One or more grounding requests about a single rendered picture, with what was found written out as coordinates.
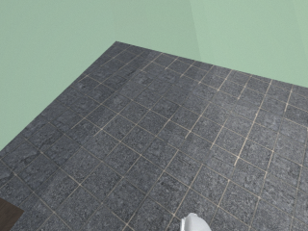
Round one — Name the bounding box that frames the robot right thigh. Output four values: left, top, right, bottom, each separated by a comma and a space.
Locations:
180, 216, 212, 231

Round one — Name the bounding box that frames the cabinet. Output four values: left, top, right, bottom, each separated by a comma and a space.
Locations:
0, 197, 24, 231

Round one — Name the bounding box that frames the robot right shin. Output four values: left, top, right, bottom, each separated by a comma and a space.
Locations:
188, 213, 197, 217

